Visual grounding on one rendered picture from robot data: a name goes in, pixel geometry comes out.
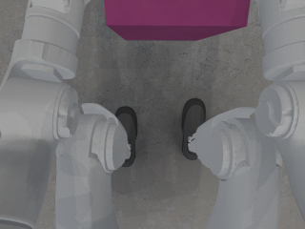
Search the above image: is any left robot shin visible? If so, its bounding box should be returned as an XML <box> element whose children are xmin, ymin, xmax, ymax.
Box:
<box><xmin>55</xmin><ymin>103</ymin><xmax>132</xmax><ymax>167</ymax></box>

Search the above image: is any robot left forearm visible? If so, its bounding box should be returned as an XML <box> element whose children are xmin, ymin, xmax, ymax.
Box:
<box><xmin>0</xmin><ymin>0</ymin><xmax>91</xmax><ymax>92</ymax></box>

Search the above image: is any carton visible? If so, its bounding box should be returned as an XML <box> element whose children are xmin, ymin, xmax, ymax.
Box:
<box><xmin>104</xmin><ymin>0</ymin><xmax>251</xmax><ymax>41</ymax></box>

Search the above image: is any robot right forearm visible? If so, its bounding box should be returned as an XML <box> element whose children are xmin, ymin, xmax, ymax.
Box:
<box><xmin>254</xmin><ymin>0</ymin><xmax>305</xmax><ymax>83</ymax></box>

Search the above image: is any robot left thigh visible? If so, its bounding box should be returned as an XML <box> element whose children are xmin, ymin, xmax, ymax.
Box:
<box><xmin>55</xmin><ymin>114</ymin><xmax>124</xmax><ymax>229</ymax></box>

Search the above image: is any right robot upper arm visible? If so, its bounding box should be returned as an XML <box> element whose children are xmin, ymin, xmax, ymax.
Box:
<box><xmin>254</xmin><ymin>80</ymin><xmax>305</xmax><ymax>222</ymax></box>

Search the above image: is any left robot upper arm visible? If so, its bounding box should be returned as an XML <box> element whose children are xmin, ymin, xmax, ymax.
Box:
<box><xmin>0</xmin><ymin>75</ymin><xmax>80</xmax><ymax>229</ymax></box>

